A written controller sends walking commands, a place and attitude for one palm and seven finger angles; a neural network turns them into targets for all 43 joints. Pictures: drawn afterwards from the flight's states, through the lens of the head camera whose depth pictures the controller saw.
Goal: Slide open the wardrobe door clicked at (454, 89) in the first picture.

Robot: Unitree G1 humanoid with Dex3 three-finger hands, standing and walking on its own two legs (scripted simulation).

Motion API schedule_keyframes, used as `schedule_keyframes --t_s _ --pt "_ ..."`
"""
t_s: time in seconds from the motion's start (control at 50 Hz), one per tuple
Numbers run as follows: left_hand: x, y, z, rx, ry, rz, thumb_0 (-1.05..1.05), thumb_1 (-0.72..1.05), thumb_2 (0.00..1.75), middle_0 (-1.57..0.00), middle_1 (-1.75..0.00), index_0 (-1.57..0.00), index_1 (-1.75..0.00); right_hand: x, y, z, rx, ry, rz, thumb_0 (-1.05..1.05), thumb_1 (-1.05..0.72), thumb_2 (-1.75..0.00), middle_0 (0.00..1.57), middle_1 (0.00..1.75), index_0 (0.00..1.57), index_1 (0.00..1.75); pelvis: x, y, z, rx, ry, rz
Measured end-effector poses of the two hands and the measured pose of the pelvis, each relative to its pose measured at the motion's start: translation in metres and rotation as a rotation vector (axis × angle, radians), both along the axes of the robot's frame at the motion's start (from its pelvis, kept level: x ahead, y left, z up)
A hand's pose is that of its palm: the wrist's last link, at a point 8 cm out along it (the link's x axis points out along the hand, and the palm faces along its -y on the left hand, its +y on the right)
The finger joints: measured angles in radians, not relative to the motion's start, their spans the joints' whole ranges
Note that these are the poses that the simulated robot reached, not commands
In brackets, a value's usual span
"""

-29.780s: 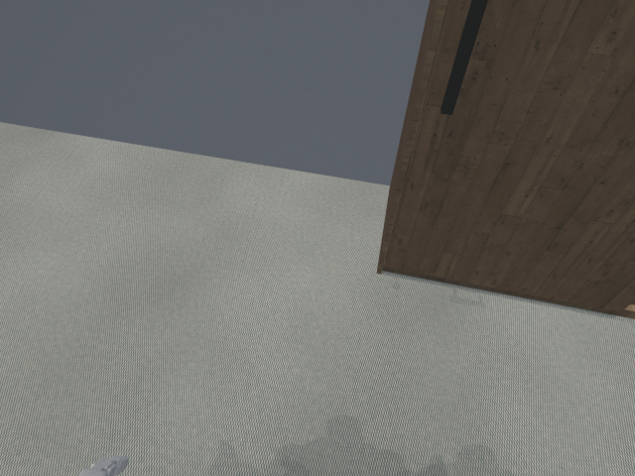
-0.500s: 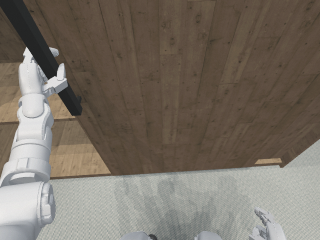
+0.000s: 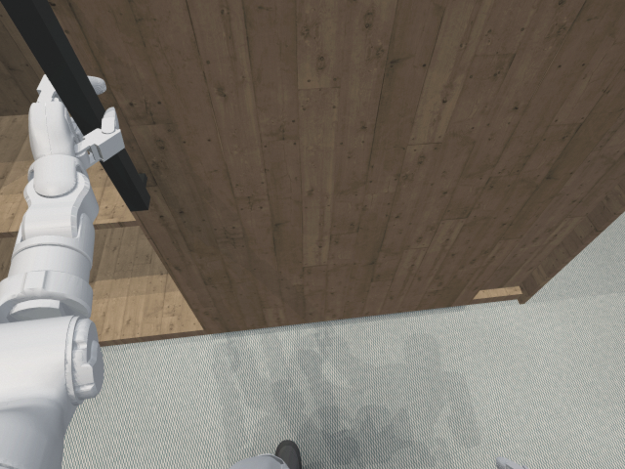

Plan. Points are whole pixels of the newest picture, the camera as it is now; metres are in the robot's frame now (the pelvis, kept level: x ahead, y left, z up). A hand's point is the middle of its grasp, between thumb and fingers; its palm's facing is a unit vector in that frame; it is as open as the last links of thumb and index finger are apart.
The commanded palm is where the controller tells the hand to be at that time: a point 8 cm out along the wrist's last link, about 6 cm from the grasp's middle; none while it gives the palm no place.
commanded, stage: stop walking and hold the door there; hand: left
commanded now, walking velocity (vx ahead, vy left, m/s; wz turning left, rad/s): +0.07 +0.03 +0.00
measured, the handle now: (96, 108) +0.51 +0.30 +0.16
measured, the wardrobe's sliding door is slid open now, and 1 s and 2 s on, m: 0.65 0.65 0.65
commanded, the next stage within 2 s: loosen the grip on the handle in 0.58 s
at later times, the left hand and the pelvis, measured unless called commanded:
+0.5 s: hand (113, 134) +0.47 +0.26 +0.16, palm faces +0.43 -0.88 -0.20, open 6.4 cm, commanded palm +0.43 +0.29 +0.13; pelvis +0.05 -0.03 -0.01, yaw -2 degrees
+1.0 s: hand (111, 135) +0.47 +0.27 +0.16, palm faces +0.42 -0.89 -0.19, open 11.1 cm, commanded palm +0.43 +0.30 +0.16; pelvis -0.01 -0.04 -0.01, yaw +1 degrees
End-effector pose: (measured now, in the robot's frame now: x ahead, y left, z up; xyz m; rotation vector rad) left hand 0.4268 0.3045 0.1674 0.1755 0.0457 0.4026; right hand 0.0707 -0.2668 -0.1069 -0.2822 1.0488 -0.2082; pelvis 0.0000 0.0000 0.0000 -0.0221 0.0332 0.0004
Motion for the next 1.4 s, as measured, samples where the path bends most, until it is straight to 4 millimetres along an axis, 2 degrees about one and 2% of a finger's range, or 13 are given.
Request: schedule_keyframes --t_s 0.12,0.26,0.46,0.62,0.72,0.78,0.84,0.9,1.0,1.06,1.14,1.26,1.4 --pt "0.0 -0.001 0.0 -0.009 0.008 0.017 -0.06 0.7 0.77 -0.25 -1.28 -0.23 -1.36 -0.01 -0.028 0.007 -0.052 0.012 -0.053 0.01 -0.9 -0.9 0.2 0.3 0.21 0.3 0.014 -0.011 0.001 0.014 0.004 -0.01" --pt "0.0 -0.001 0.0 0.006 0.003 0.037 -0.06 0.67 0.8 -0.29 -1.27 -0.25 -1.36 0.005 -0.045 0.003 -0.053 0.008 -0.081 0.01 -0.9 -0.9 0.2 0.3 0.21 0.3 0.033 -0.023 -0.003 0.027 0.003 -0.024" --pt "0.001 -0.002 0.0 0.024 -0.004 0.053 -0.07 0.64 0.83 -0.33 -1.27 -0.26 -1.35 0.047 -0.042 -0.002 -0.013 -0.074 -0.097 0.01 -0.9 -0.9 0.2 0.3 0.21 0.3 0.045 -0.03 -0.007 0.03 -0.009 -0.036" --pt "0.001 -0.001 -0.001 0.037 -0.013 0.046 -0.08 0.64 0.83 -0.34 -1.27 -0.26 -1.36 0.053 -0.035 -0.001 -0.001 -0.089 -0.08 0.01 -0.9 -0.9 0.21 0.3 0.21 0.3 0.044 -0.028 -0.007 0.028 0.0 -0.041" --pt "0.005 0.004 -0.001 0.031 0.001 0.034 -0.08 0.6 0.82 -0.36 -1.29 -0.28 -1.36 0.044 -0.033 -0.003 0.01 -0.078 -0.054 0.01 -0.9 -0.9 0.21 0.3 0.21 0.3 0.033 -0.027 -0.007 0.035 0.01 -0.045" --pt "0.004 0.006 0.001 -0.032 0.039 0.03 -0.06 0.56 0.79 -0.39 -1.32 -0.33 -1.37 0.03 -0.035 0.002 0.015 -0.079 -0.011 0.01 -0.9 -0.9 0.21 0.3 0.21 0.3 0.021 -0.031 -0.005 0.038 0.043 0.013" --pt "0.002 0.003 0.001 -0.004 0.032 0.015 -0.04 0.48 0.74 -0.33 -1.28 -0.36 -1.38 0.015 -0.042 0.004 0.0 -0.065 0.007 0.01 -0.9 -0.9 0.21 0.3 0.21 0.3 0.011 -0.036 -0.008 0.039 0.07 0.022" --pt "0.002 0.002 -0.001 0.027 0.01 0.035 -0.02 0.32 0.65 -0.33 -1.28 -0.33 -1.37 -0.003 -0.052 0.005 -0.023 -0.028 -0.007 0.01 -0.9 -0.9 0.21 0.3 0.21 0.3 0.001 -0.039 -0.011 0.017 0.085 0.016" --pt "0.001 0.001 -0.002 0.011 0.001 0.036 0.0 -0.07 0.44 -0.32 -1.29 -0.32 -1.34 -0.039 -0.064 0.005 -0.057 0.063 -0.071 0.01 -0.9 -0.9 0.21 0.3 0.21 0.3 -0.005 -0.039 -0.014 -0.001 0.101 0.018" --pt "0.001 0.002 -0.001 0.013 0.014 0.031 0.0 -0.26 0.35 -0.32 -1.28 -0.32 -1.32 -0.058 -0.065 0.003 -0.069 0.107 -0.101 0.01 -0.9 -0.9 0.2 0.3 0.21 0.3 -0.007 -0.037 -0.015 -0.008 0.101 0.024" --pt "0.001 0.006 0.001 0.027 0.03 0.043 0.0 -0.41 0.27 -0.32 -1.26 -0.32 -1.29 -0.076 -0.058 -0.001 -0.065 0.146 -0.129 0.01 -0.9 -0.9 0.2 0.3 0.21 0.3 -0.008 -0.032 -0.016 -0.012 0.102 0.025" --pt "-0.002 0.011 0.007 0.042 -0.004 0.041 -0.01 -0.51 0.22 -0.29 -1.21 -0.29 -1.22 -0.085 -0.037 -0.009 -0.026 0.166 -0.132 0.01 -0.9 -0.9 0.2 0.3 0.21 0.3 -0.008 -0.025 -0.016 -0.016 0.099 0.028" --pt "-0.003 0.013 -0.001 -0.001 0.014 0.044 -0.01 -0.54 0.21 -0.26 -1.17 -0.26 -1.17 -0.07 -0.016 -0.014 0.009 0.121 -0.1 0.01 -0.9 -0.9 0.21 0.3 0.21 0.3 -0.01 -0.017 -0.017 -0.021 0.099 0.033"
